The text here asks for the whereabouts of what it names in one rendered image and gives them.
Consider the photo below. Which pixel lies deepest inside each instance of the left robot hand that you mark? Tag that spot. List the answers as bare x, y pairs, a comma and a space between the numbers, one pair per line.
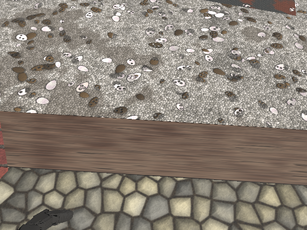
45, 219

